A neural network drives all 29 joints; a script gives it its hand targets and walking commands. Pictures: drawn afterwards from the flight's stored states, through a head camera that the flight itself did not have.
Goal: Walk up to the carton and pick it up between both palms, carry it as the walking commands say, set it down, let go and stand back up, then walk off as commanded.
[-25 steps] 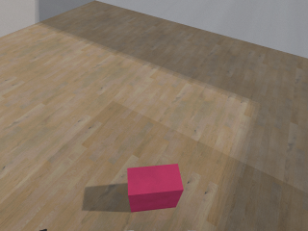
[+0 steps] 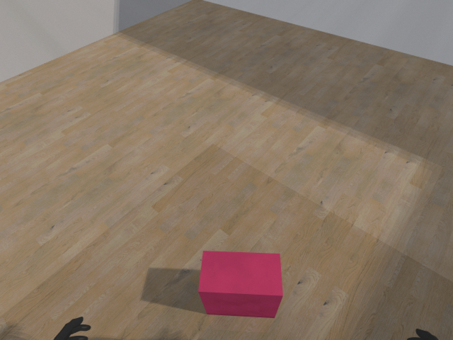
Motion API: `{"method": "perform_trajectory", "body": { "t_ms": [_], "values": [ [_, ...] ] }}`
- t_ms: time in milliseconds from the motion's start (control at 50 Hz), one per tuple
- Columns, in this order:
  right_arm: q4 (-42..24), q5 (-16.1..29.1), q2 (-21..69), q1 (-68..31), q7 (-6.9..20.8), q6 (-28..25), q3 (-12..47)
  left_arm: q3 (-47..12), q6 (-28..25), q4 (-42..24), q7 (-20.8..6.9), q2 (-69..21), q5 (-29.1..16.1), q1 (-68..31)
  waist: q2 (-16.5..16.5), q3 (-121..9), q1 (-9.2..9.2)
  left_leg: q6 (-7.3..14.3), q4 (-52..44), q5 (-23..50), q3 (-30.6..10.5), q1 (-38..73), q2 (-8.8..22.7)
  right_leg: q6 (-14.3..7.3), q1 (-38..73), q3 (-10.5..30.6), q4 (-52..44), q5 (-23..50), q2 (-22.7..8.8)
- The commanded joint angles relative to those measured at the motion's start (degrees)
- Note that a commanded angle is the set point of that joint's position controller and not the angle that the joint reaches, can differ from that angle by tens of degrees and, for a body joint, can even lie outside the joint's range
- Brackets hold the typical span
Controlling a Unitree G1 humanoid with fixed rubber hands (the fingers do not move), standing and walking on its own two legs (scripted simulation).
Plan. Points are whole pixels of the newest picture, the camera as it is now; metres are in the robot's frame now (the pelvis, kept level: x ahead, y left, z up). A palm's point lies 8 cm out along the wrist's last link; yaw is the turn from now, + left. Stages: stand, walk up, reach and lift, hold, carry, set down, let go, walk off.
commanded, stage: walk up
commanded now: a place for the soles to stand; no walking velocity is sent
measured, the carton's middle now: (240, 286) +0.41 +0.02 -0.60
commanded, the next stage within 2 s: reach and lift in 1.90 s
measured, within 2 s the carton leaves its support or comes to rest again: neither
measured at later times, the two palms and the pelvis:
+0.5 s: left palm out of the picture +0.09 +0.36 -0.08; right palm out of the picture +0.15 -0.32 -0.07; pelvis +0.01 +0.01 +0.01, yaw +4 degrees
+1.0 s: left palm out of the picture +0.07 +0.36 -0.08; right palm out of the picture +0.14 -0.26 -0.08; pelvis +0.00 +0.04 +0.02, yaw +1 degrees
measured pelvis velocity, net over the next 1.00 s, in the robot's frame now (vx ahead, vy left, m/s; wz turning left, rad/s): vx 0.00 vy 0.04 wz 0.02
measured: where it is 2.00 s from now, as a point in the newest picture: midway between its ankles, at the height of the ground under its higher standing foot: outside the picture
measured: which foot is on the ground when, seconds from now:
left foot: down 0.00-1.00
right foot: down 0.00-1.00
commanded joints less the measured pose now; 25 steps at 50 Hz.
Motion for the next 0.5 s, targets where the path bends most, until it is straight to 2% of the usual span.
{"method": "perform_trajectory", "body": {
  "t_ms": [0,40,140,380,400,440,460,480],
  "values": [
    [-0.5,-0.1,-10.2,2.3,0.0,-0.2,-2.4,2.7,-0.3,-2.0,0.5,12.0,-0.1,-2.5,-5.8,-5.9,-0.9,4.5,-3.8,15.4,-2.2,2.5,2.8,-6.2,3.5,7.6,-12.2,4.0,-6.3],
    [0.0,-0.2,-10.8,1.2,0.1,-0.1,-2.4,2.6,0.1,-1.8,0.6,11.3,-0.2,-3.7,-4.2,-5.5,-0.5,5.4,-5.9,15.8,-5.1,0.7,3.8,-5.1,4.6,5.8,-10.9,0.9,-4.2],
    [0.9,-0.3,-11.7,-2.2,-0.2,-0.2,-1.7,2.5,0.6,-0.5,0.4,10.3,-0.3,-4.6,0.5,-4.9,0.5,6.7,-11.5,11.3,-10.7,-4.8,5.4,-4.7,9.1,5.5,-9.8,-1.9,-1.4],
    [3.1,-0.2,-11.0,-5.1,0.1,0.1,-1.2,2.3,0.4,3.5,0.2,10.2,0.0,-6.0,2.6,-6.2,-0.22,5.5,-13.4,13.8,-9.8,-2.8,5.2,-5.0,12.7,4.5,-14.0,2.2,-1.5],
    [1.4,-1.0,-12.1,-7.1,0.8,1.6,-2.1,3.0,-0.1,3.9,1.1,13.1,-0.5,-4.1,5.0,-4.3,-0.07,5.4,-9.9,20.7,-8.0,-3.3,4.2,-5.6,11.9,5.6,-13.6,9.0,-3.5],
    [0.6,-0.9,-10.4,-6.2,1.3,2.9,-2.2,3.7,-0.2,4.3,1.8,14.8,-0.4,-1.0,0.1,-7.3,0.12,4.7,-2.8,21.8,-4.9,-3.7,2.4,-8.1,14.4,8.4,-15.1,13.9,-7.9],
    [0.2,-0.9,-9.7,-5.9,1.6,3.4,-2.4,4.0,-0.3,3.9,2.0,15.6,-0.2,-1.0,-3.6,-7.2,0.05,4.0,1.9,17.7,-2.0,-4.4,0.9,-10.2,13.8,10.2,-16.6,15.4,-11.5],
    [-0.2,-1.0,-9.2,-5.3,1.9,3.8,-2.7,4.1,-0.4,3.0,2.3,16.0,0.0,-1.9,-7.3,-7.0,-0.28,3.5,6.9,6.7,0.1,-4.5,0.4,-12.8,11.6,11.9,-17.7,18.7,-15.5]
  ]
}}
